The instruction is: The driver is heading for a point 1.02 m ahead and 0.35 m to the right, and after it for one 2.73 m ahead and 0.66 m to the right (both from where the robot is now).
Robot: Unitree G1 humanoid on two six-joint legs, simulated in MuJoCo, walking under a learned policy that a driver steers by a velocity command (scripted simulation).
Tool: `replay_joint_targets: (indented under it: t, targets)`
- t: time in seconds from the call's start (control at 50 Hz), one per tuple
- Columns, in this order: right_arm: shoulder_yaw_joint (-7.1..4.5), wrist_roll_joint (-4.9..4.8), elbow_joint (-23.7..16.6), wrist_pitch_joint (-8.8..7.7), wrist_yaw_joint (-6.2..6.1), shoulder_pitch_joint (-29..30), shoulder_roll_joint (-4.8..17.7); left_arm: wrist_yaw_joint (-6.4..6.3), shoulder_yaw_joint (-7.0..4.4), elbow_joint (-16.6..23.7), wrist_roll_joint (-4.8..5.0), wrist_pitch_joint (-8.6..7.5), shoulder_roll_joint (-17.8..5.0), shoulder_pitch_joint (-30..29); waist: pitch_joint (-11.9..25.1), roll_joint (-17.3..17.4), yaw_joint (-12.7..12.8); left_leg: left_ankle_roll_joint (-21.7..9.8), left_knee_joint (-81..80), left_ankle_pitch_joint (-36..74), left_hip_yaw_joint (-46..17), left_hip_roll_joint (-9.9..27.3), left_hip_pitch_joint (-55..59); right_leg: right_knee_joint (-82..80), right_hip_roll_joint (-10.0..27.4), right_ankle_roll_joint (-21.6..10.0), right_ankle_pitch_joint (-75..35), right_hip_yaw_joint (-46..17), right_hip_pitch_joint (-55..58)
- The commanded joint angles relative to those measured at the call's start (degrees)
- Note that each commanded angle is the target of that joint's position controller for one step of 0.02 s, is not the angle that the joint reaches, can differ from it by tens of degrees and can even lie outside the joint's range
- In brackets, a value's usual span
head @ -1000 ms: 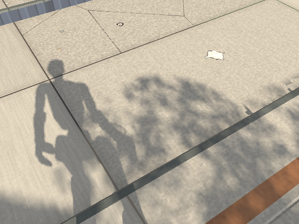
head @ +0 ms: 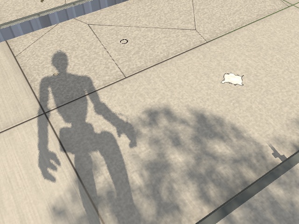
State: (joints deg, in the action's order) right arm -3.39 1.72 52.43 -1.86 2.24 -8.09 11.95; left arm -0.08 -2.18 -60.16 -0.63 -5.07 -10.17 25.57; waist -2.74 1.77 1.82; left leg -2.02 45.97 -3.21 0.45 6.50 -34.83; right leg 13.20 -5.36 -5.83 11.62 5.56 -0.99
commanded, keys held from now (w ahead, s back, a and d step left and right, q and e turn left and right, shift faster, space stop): w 0.28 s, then w+e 0.72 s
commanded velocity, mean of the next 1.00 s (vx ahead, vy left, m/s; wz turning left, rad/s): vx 0.50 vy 0.00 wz -0.30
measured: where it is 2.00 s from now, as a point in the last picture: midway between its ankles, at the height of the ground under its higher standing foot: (209, 147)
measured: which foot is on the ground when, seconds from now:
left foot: up 0.00-0.16, down 0.18-0.94, up 0.96-1.00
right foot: down 0.00-0.18, up 0.20-0.92, down 0.94-1.00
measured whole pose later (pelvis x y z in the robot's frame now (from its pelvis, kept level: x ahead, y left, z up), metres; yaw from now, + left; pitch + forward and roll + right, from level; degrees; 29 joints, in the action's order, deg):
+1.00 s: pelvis +0.57 -0.07 -0.15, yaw -21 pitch +2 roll +0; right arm -1.9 -1.6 57.9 -6.0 -0.7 -28.4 13.2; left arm 4.0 -3.3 -49.8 0.0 -4.2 -14.3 3.5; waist -2.9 -1.2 -1.9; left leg 2.7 85.4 -37.7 2.4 2.3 -5.6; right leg 30.3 -6.8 -8.7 8.0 1.8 -26.3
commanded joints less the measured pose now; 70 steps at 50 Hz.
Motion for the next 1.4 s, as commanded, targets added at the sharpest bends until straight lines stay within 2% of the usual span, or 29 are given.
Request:
replay_joint_targets:
  t: [0.02, 0.12, 0.18, 0.2, 0.22, 0.24, 0.3, 0.32, 0.38, 0.46, 0.52, 0.7, 0.8, 0.82, 0.84, 0.9, 0.92, 0.94, 0.96, 0.98, 1.0, 1.02, 1.06, 1.1, 1.18, 1.28, 1.36, 1.38, 1.4]
  targets:
    - [0.72, -0.31, -4.2, -0.32, 0.54, 5.0, 0.9, -0.04, -0.87, 2.5, 0.03, -0.93, -7.2, 0.8, -3.0, -6.0, -0.3, 0.5, -6.4, 6.0, 4.4, -3.8, 6.5, -5.4, 13.0, -3.5, -24.3, -5.8, -8.2]
    - [0.06, 0.04, -4.6, -1.23, -0.26, 6.2, 3.4, -0.48, -0.90, 2.0, -1.07, -0.68, -8.0, 1.5, -3.0, -5.5, -0.4, -2.2, -8.3, -3.1, 5.7, -6.6, 9.5, 1.9, 16.2, -5.0, -35.3, -5.8, -1.1]
    - [-1.56, 0.18, 1.5, -2.48, -1.31, -12.7, 5.9, -1.10, -0.95, 2.1, -0.79, 0.07, -8.4, -1.2, 4.5, -4.1, -9.0, -5.3, -18.7, -5.6, 4.0, -8.7, 28.7, 25.7, 14.2, -3.5, -42.6, -3.7, -2.1]
    - [-2.86, 1.25, 2.5, -3.19, -2.07, -21.1, 11.3, -1.21, -0.37, 4.1, -0.37, 0.13, -6.3, -0.9, 11.3, 4.3, -11.4, -8.7, -23.3, -8.3, -12.2, 5.1, 40.4, 44.8, 10.8, -1.8, -21.7, -1.2, -11.6]
    - [-3.17, 0.65, 2.0, -2.97, -1.82, -21.0, 14.2, -0.39, 0.44, 3.6, 1.15, 0.25, -0.5, 9.1, 16.4, 13.1, -5.2, -17.5, -26.7, -6.4, -36.5, 18.2, 53.6, 62.2, 1.4, 0.3, 20.2, -2.0, -31.0]
    - [-2.76, -1.17, 1.4, -2.28, -1.30, -16.7, 10.6, -0.81, -1.12, 2.6, 0.46, 0.44, -7.2, 3.8, 10.1, 3.3, -6.7, -17.7, -30.1, -11.4, -35.2, 15.4, 47.6, 65.0, 3.8, -0.4, 15.6, -7.0, -37.9]
    - [-0.91, -0.89, -0.5, -3.24, -0.91, -7.6, 5.0, -0.08, -1.92, 4.6, -0.08, 1.14, -6.9, -4.0, -0.4, -0.7, -1.9, -12.6, -35.2, -1.7, -17.2, 9.4, 30.0, 57.6, 9.2, 0.2, 5.1, -9.4, -33.0]
    - [0.17, 4.99, 2.3, -5.13, -1.81, -11.6, -1.4, 1.56, 0.46, 5.2, -5.59, -0.54, 0.0, -2.8, -3.0, 0.5, -4.9, -12.6, -34.3, -3.7, -14.7, 7.9, 29.8, 60.1, 10.1, -1.2, -1.4, -19.4, -36.5]
    - [-0.66, 5.73, 5.7, -6.78, -1.31, -15.9, 0.7, 3.86, -0.50, 4.3, -1.73, -1.84, -2.8, -2.2, -2.4, -1.4, -3.9, -9.7, -32.6, 5.2, -6.1, 5.7, 31.9, 55.5, 7.1, -1.0, -10.9, -20.2, -43.9]
    - [0.81, 4.55, 5.0, -8.14, -0.02, -16.2, -0.6, 3.34, -0.08, 9.1, -3.62, -0.83, -3.3, -11.6, -1.3, 0.1, -3.1, -9.5, -34.2, 10.0, -0.4, 4.8, 24.0, 41.3, 8.9, 2.5, -21.4, -15.6, -42.5]
    - [1.61, 4.48, 6.7, -8.09, 0.74, -19.8, 1.2, 3.74, 0.54, 11.4, -3.32, 0.48, -2.5, -15.1, -1.3, 1.3, -2.7, -7.8, -34.6, 17.5, 3.2, 5.1, 23.2, 37.6, 9.3, 2.9, -25.5, -11.1, -39.8]
    - [3.37, 5.55, 13.1, -7.29, -2.41, -35.2, -0.6, 4.15, 0.22, 14.0, -2.06, -0.15, -3.3, -25.2, -5.9, 0.8, -6.8, -5.5, -27.7, 19.6, 2.1, 10.3, 58.0, 32.1, 8.5, 2.0, -23.1, -16.0, -68.6]
    - [4.11, 3.63, 11.3, -6.21, -2.62, -33.1, 0.1, 6.15, 1.49, 15.6, -2.85, -0.64, -1.9, -33.6, -7.5, 0.4, -7.1, -3.0, -31.8, 12.9, 13.5, 2.1, 38.6, 18.9, 7.9, 0.1, -34.0, -3.6, -41.8]
    - [1.45, -5.50, 8.3, -4.71, -5.04, -23.5, 6.2, 6.73, 0.75, 18.1, 5.98, -0.54, -2.7, -37.9, -14.2, 0.5, -6.0, 1.2, -29.5, 21.0, 14.0, 3.5, 31.2, 15.9, 3.7, -0.4, -32.7, -0.4, -37.0]
    - [1.27, -6.24, 8.6, -4.10, -6.26, -26.0, 8.3, 7.26, 0.57, 18.0, 5.67, -0.59, -3.9, -35.8, -10.8, -0.2, -5.3, 3.0, -23.7, 27.5, 14.5, 3.8, 32.3, 15.3, 2.3, -0.7, -33.5, 0.7, -31.3]
    - [0.19, -4.04, 8.0, -2.23, -6.36, -26.6, 10.0, 6.79, -2.33, 11.7, 3.36, 1.23, -8.2, -16.7, 0.2, 5.6, 1.4, 3.1, 1.8, 34.8, 13.2, 4.7, 39.4, 13.1, 1.5, -2.8, -29.9, -0.1, -14.8]
    - [0.28, -3.34, 6.9, -2.59, -5.12, -22.4, 8.9, 5.78, -3.42, 8.5, 2.68, 1.72, -9.6, -6.2, 2.7, 6.1, 7.9, 3.3, 16.6, 32.5, 13.3, 2.7, 33.0, 8.0, 3.2, -4.6, -34.9, -0.7, -2.7]
    - [-0.02, -2.57, 4.6, -3.73, -3.75, -18.4, 6.5, 4.10, -3.81, 5.4, 1.38, 1.80, -11.5, 1.2, 2.5, -6.3, 10.5, 5.5, 42.7, -13.4, 12.2, -6.1, 14.7, 5.8, 7.8, -8.0, -43.8, -7.3, 12.7]
    - [1.47, -0.89, 0.4, -5.54, -2.45, -24.9, 0.5, 2.92, -3.51, 6.1, -1.29, 0.96, -16.7, -0.3, 13.3, -18.0, 2.7, 4.3, 56.8, -44.3, 1.2, -6.3, -7.3, 29.9, 16.2, -12.1, -75.3, -19.4, 34.4]
    - [1.28, -3.51, -1.9, -7.05, -1.68, -26.1, 4.3, 2.89, -3.69, 7.5, -1.10, 1.03, -16.7, 0.7, 27.6, -11.6, 4.2, 4.4, 56.9, -41.4, -8.9, -5.8, -10.5, 28.6, 23.2, -21.9, -72.0, -31.6, 41.7]
    - [1.38, -5.03, -5.0, -8.06, -1.42, -22.6, 5.0, 2.85, -4.74, 7.9, 0.47, 1.83, -17.2, 1.8, 30.6, -6.1, 4.8, 3.4, 48.7, -32.6, -11.1, -4.2, -12.4, 17.9, 23.5, -23.5, -35.1, -37.6, 37.9]
    - [1.07, -5.06, -6.7, -7.93, -2.40, -16.9, 4.8, 2.23, -4.58, 9.7, 2.06, 1.92, -15.4, -4.5, 22.2, 0.6, 2.4, 3.1, 42.7, -24.9, -9.5, -2.7, -14.6, 10.8, 21.8, -20.2, -15.4, -40.1, 25.7]
    - [-0.68, -2.77, -7.0, -5.26, -4.25, -16.4, 7.8, 1.70, -3.19, 14.2, 1.57, 1.70, -12.9, -16.2, 12.1, 8.0, -4.4, 6.8, 40.6, -19.8, -8.7, -0.9, -6.4, 4.7, 22.0, -19.2, -20.2, -41.1, -1.9]
    - [-1.43, -2.18, -7.6, -3.18, -4.79, -18.4, 8.4, 1.51, -2.64, 14.9, 0.85, 1.15, -11.7, -18.2, 7.4, 3.8, -7.2, 8.8, 34.3, -19.7, -8.8, 2.6, -0.1, 3.2, 20.1, -17.8, -19.7, -36.1, -19.5]
    - [-0.88, 0.09, -13.4, -4.21, -5.02, -4.0, 6.6, -1.67, -3.03, 13.9, 2.17, 1.06, -12.4, -13.6, 4.6, -3.2, -3.7, 8.2, 11.1, -4.2, -4.8, 1.5, 2.8, 5.5, 8.0, -11.1, -20.2, -22.2, -26.7]
    - [-0.33, -2.31, -17.5, -5.00, -3.37, 6.7, 5.8, -2.03, -3.51, 14.7, 2.84, 3.13, -11.7, -8.5, 5.4, -7.2, 1.2, 7.3, -10.2, 5.2, -2.3, -6.2, 10.2, 10.1, 6.4, -7.7, -7.6, -24.8, -21.1]
    - [-2.92, -1.75, -16.4, -6.66, -2.96, -5.1, 10.8, -1.20, -2.68, 16.5, 2.42, 2.19, -7.6, -8.7, 8.7, -8.7, -6.0, 0.4, -16.2, -2.4, -5.4, -3.6, 25.3, 25.6, 5.8, -3.3, -4.4, -28.1, -17.9]
    - [-4.04, -0.87, -15.5, -6.91, -3.11, -14.2, 15.2, -0.83, -1.57, 17.8, 1.69, 1.49, -3.3, -5.5, 16.6, 2.6, -7.4, -5.4, -16.0, -1.8, -18.6, 8.8, 42.5, 45.0, 0.0, -0.1, 8.2, -20.7, -28.6]
    - [-5.20, -0.63, -13.2, -6.40, -2.52, -20.1, 18.3, -0.44, -1.32, 19.4, 3.66, 0.69, -4.8, -1.6, 22.5, 23.2, -6.0, -14.3, -27.2, -21.8, -50.3, 20.7, 52.9, 60.2, -2.8, 1.7, 24.0, -16.4, -44.5]
Velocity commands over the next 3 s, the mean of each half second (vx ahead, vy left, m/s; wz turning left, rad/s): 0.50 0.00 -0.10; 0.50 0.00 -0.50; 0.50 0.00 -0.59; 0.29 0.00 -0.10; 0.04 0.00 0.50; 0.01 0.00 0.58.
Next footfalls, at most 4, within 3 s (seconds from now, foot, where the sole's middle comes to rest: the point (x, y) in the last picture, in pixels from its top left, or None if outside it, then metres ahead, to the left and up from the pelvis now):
0.18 left None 0.23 0.09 -0.78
0.94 right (196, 196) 0.68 -0.17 -0.90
1.36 left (177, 143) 1.01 -0.09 -0.90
1.82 right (238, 150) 0.97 -0.43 -0.90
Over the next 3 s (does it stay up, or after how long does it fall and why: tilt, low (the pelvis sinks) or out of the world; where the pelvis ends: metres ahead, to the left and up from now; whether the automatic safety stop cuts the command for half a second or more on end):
stays up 0.99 -0.26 -0.12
